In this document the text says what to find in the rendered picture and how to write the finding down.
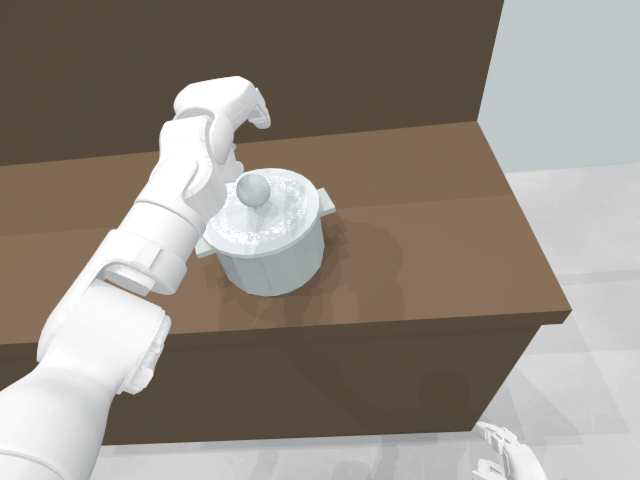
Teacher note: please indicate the left robot upper arm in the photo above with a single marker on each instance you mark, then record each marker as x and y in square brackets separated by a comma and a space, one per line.
[53, 420]

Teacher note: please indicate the robot right hand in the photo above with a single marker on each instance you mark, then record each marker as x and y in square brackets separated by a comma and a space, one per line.
[520, 463]

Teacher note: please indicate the knob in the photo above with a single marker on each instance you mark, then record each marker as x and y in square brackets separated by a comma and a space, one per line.
[253, 190]

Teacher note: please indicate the table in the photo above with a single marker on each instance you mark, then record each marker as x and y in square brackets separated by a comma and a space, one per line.
[432, 283]

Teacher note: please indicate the left robot forearm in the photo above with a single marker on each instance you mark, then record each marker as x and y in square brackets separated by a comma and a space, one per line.
[150, 248]

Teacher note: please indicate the robot left hand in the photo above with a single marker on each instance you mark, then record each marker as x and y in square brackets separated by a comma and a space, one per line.
[238, 99]

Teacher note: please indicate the pot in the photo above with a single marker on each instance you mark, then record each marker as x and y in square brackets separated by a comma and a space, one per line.
[279, 273]

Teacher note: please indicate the lid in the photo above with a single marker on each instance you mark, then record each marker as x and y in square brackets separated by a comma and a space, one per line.
[286, 218]

